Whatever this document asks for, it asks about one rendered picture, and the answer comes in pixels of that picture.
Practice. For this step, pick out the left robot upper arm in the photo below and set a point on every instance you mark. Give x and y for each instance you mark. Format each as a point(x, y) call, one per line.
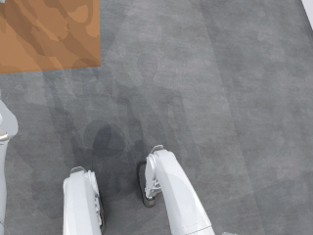
point(8, 130)

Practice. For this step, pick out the cabinet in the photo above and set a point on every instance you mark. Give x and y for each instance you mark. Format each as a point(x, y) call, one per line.
point(49, 35)

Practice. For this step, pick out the left robot thigh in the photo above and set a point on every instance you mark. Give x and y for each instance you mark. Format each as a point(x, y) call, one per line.
point(80, 195)

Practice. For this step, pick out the robot right shin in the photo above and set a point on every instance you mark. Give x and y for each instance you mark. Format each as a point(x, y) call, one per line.
point(152, 188)

